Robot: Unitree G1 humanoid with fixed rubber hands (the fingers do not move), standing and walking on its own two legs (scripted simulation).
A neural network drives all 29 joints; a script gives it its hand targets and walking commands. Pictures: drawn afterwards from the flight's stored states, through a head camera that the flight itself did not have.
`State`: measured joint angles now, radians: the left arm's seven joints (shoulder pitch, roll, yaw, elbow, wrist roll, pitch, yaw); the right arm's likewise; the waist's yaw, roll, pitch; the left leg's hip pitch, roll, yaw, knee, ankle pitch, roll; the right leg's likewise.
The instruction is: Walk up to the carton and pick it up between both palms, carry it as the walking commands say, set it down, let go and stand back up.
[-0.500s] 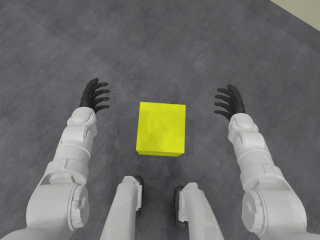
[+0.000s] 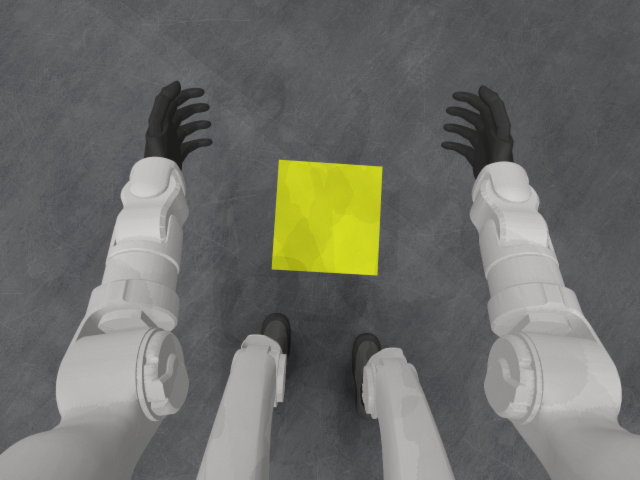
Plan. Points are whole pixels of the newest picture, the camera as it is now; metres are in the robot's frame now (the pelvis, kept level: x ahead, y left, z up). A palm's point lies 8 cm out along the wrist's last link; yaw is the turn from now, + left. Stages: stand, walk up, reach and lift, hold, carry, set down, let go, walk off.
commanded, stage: reach and lift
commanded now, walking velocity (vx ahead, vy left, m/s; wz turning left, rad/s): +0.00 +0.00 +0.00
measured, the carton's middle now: (324, 224) +0.44 +0.01 -0.52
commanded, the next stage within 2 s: none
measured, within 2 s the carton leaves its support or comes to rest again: neither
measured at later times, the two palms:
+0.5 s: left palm (203, 190) +0.45 +0.22 -0.28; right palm (435, 197) +0.48 -0.16 -0.29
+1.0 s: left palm (229, 208) +0.45 +0.21 -0.43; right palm (408, 211) +0.47 -0.15 -0.43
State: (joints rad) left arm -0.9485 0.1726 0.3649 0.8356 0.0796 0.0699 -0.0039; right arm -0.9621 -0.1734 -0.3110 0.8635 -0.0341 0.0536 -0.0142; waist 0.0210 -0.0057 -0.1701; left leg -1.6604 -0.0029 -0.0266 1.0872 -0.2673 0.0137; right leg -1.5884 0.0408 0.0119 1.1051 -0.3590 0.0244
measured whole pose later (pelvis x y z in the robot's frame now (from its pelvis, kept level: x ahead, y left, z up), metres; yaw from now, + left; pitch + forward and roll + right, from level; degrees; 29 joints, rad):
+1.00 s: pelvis -0.05 -0.01 -0.26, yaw -1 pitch +42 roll -3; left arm -1.24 0.31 0.15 1.02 -0.18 0.03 0.09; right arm -1.24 -0.28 -0.13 0.99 0.14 0.04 -0.12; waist 0.05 -0.01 0.19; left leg -2.35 -0.02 -0.03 2.08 -0.47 -0.01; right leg -2.26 0.09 0.00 2.13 -0.61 0.05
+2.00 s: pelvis -0.05 -0.01 -0.27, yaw -1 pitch +40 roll -1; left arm -1.41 0.28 0.07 1.21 -0.22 -0.03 0.12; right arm -1.37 -0.24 -0.05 1.12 0.17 0.00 -0.17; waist 0.05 -0.01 0.26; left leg -2.36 0.01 -0.02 2.13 -0.47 0.00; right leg -2.29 0.08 0.00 2.18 -0.59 0.04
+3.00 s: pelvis -0.05 -0.01 -0.27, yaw -2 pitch +40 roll -1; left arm -1.31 0.16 0.33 0.91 0.04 0.22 0.13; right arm -1.27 -0.13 -0.32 0.88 -0.06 0.24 -0.14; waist 0.08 -0.04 0.13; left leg -2.34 -0.04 -0.05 2.11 -0.47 -0.03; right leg -2.29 0.13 0.02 2.16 -0.57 0.06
